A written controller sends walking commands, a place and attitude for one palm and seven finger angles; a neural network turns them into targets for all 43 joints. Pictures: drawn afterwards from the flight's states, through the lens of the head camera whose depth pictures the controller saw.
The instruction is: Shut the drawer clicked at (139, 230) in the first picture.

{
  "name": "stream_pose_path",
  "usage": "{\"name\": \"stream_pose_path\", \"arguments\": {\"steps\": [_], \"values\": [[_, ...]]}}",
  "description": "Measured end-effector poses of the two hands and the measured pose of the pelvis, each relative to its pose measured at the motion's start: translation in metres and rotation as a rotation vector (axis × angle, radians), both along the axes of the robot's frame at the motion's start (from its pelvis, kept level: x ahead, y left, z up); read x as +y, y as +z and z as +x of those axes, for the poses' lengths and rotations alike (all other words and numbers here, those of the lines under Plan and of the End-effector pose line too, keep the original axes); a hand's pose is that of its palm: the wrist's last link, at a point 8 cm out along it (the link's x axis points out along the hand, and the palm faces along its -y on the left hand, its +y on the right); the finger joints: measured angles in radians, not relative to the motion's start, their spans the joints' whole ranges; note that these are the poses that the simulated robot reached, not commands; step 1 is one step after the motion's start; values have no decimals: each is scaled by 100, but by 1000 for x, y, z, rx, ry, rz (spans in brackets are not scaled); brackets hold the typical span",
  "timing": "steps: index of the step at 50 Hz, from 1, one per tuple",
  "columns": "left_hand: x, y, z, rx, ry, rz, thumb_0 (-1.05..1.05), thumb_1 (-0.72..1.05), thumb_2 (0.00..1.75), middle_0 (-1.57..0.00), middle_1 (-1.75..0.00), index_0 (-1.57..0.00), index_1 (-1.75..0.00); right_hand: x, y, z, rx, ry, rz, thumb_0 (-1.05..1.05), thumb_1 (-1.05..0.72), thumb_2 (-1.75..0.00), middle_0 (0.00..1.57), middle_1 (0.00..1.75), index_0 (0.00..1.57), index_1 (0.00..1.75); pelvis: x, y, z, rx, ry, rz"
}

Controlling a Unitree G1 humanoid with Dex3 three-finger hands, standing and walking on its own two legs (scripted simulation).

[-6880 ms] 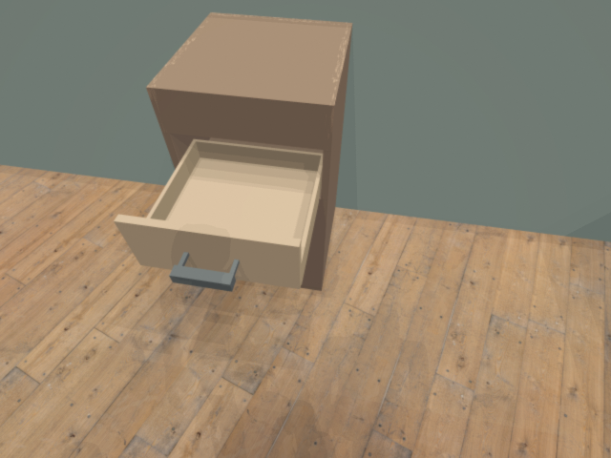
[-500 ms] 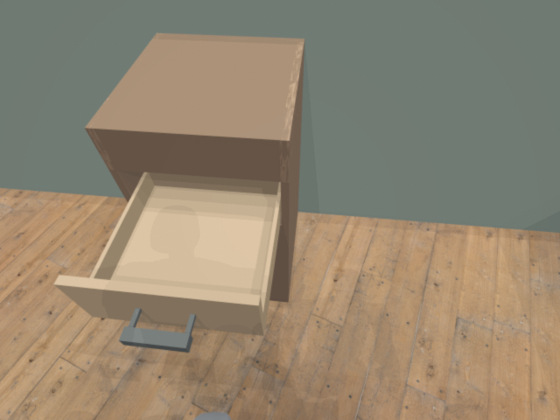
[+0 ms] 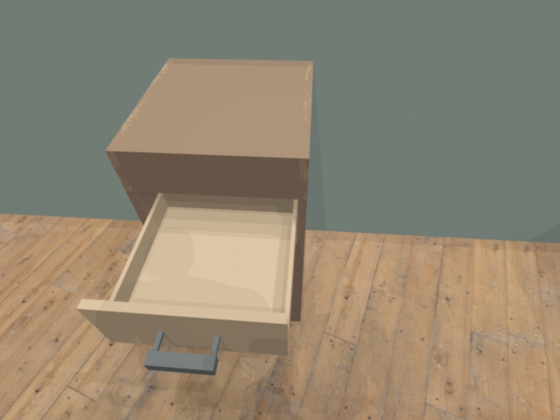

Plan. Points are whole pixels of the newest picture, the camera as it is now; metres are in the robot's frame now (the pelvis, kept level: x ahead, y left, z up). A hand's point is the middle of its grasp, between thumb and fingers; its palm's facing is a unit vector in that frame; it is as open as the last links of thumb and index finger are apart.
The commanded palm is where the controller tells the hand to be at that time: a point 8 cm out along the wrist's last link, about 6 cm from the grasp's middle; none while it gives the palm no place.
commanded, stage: come to a stop and stand still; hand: left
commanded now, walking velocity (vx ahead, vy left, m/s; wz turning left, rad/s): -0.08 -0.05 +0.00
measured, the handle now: (185, 350) +0.27 +0.21 -0.18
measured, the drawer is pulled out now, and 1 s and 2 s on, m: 0.30 0.30 0.30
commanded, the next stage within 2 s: look again from close up in 0.82 s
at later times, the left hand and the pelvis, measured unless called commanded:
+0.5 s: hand out of the picture -0.02 +0.20 -0.18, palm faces -0.01 -0.98 -0.20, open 7.4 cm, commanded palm none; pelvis -0.02 +0.03 -0.01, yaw -1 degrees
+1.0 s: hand out of the picture +0.00 +0.21 -0.18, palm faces -0.01 -0.98 -0.19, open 7.4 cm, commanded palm none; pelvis +0.00 +0.04 +0.00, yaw -1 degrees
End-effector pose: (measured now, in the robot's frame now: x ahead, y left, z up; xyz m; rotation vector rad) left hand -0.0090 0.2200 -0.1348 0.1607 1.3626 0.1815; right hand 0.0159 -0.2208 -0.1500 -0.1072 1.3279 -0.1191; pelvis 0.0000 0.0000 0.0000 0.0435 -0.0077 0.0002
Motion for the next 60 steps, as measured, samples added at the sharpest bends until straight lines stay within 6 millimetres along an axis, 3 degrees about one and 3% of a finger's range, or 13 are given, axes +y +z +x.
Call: {"name": "stream_pose_path", "arguments": {"steps": [5, 18, 27, 37, 60], "values": [[-1, -15, -4, 45, 13, -54, 1, 91, 89, -20, -30, -21, -30, 13, 1, -21, 71, -6, -29, 1, -92, -90, 20, 30, 20, 30, 9, -4, 3, -8, -8, -29], [7, -11, -11, 41, -4, -48, 0, 91, 89, -20, -30, -20, -30, 42, 2, -49, 114, -38, 11, 1, -92, -90, 20, 30, 20, 30, 19, 2, -6, -16, -14, -43], [37, -13, -5, 6, -45, -10, 0, 90, 89, -20, -30, -20, -30, 50, -8, -53, 42, -44, 5, 1, -92, -90, 20, 30, 20, 30, 39, -8, -16, -9, -12, -57], [54, -6, 11, -36, -54, 14, 0, 90, 90, -20, -30, -20, -30, 60, -6, -50, 52, -23, 16, 1, -91, -90, 20, 30, 20, 30, 46, -6, -14, -1, -21, -38], [28, -12, 5, 42, -39, -40, 0, 91, 89, -20, -30, -20, -30, 38, 2, -20, 56, -18, -31, 1, -91, -90, 20, 30, 20, 30, 36, -2, 3, -7, -26, -35]]}}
